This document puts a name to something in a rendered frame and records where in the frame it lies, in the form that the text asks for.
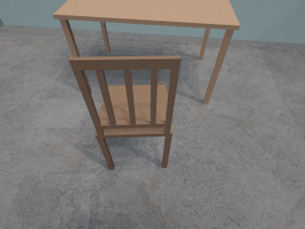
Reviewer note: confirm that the chair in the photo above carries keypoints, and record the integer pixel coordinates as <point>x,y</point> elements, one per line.
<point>130,110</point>

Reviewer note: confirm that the table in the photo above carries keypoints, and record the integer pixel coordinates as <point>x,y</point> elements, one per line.
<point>205,14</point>

